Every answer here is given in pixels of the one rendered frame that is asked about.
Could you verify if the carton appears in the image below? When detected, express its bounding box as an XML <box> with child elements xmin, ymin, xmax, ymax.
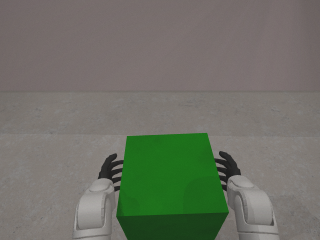
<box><xmin>116</xmin><ymin>133</ymin><xmax>229</xmax><ymax>240</ymax></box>

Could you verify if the left robot hand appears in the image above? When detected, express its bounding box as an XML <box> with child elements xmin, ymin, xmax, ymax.
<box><xmin>98</xmin><ymin>153</ymin><xmax>124</xmax><ymax>192</ymax></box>

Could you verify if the right robot hand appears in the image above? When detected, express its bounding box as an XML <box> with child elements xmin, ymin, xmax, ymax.
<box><xmin>214</xmin><ymin>151</ymin><xmax>241</xmax><ymax>191</ymax></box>

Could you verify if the robot right forearm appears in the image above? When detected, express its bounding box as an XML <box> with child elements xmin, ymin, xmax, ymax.
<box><xmin>226</xmin><ymin>175</ymin><xmax>280</xmax><ymax>240</ymax></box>

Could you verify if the robot left forearm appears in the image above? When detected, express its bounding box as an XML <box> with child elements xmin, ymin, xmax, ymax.
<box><xmin>72</xmin><ymin>178</ymin><xmax>116</xmax><ymax>240</ymax></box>

